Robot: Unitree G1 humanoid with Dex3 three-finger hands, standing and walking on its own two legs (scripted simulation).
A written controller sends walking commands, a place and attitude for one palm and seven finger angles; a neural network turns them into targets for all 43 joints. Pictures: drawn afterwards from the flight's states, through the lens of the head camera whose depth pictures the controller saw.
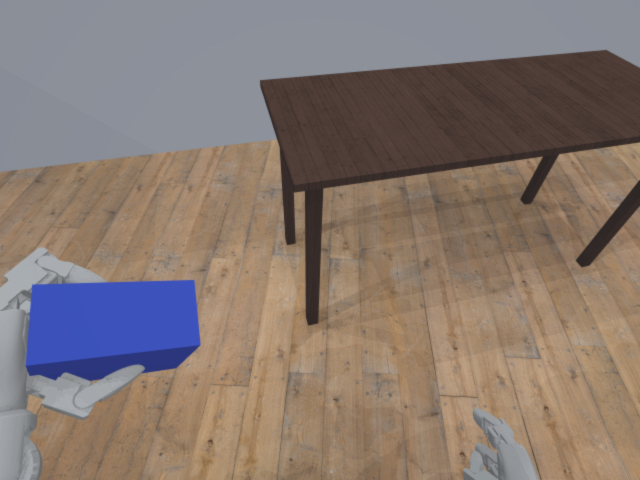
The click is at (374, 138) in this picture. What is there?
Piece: table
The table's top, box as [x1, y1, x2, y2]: [260, 50, 639, 192]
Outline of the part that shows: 639,142 639,68 606,50 260,80 260,86 294,192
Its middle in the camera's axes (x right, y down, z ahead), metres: +0.51 -0.41 +1.17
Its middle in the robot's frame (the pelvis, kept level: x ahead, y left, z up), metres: +1.17 -0.44 -0.09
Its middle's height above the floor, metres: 0.69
